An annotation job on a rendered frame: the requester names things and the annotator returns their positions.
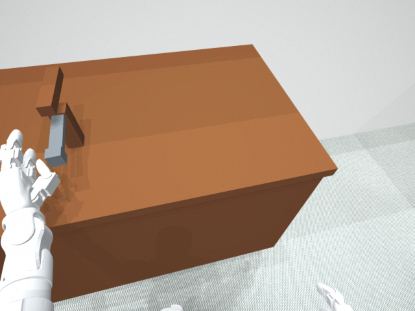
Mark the left robot hand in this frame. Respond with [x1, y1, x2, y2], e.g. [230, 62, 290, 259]
[0, 130, 60, 215]

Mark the counter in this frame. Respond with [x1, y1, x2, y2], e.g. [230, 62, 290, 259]
[0, 44, 338, 303]

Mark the left robot forearm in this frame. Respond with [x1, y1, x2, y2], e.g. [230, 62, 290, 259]
[0, 207, 54, 311]

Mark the tap lever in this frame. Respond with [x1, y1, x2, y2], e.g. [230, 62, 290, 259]
[44, 114, 67, 167]

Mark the right robot hand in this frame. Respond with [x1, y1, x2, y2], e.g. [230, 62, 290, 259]
[316, 282, 354, 311]

